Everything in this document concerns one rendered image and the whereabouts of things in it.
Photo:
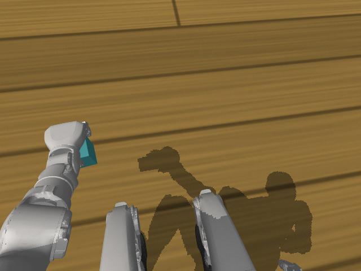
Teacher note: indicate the left robot hand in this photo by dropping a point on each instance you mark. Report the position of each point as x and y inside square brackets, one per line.
[71, 133]

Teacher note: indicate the carton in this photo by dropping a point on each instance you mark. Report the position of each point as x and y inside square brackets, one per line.
[87, 153]

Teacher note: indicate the right robot hand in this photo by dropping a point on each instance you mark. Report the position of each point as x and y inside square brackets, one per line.
[287, 266]

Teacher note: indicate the left robot arm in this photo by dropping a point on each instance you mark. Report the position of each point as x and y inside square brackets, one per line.
[37, 231]

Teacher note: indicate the right robot foot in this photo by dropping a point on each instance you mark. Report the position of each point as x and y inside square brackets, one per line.
[201, 249]

